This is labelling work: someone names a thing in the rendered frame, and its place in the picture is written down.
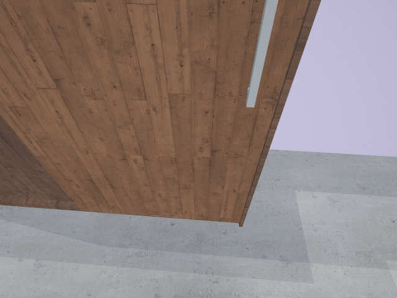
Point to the wardrobe door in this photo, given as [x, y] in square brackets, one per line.
[21, 173]
[139, 106]

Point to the handle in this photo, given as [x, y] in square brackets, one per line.
[267, 21]

